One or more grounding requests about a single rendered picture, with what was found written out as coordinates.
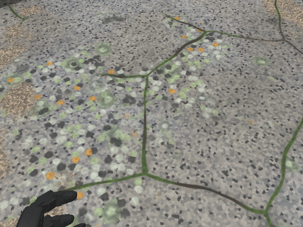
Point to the robot left hand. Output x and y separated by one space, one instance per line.
34 215

